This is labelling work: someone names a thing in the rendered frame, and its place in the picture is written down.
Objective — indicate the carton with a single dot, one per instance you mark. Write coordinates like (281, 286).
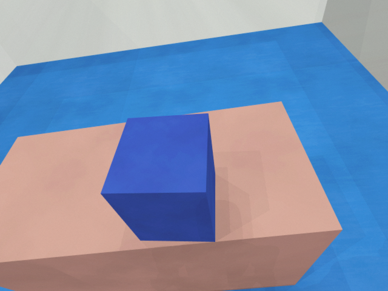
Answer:
(161, 181)

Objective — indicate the pedestal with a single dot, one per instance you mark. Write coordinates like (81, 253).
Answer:
(273, 219)

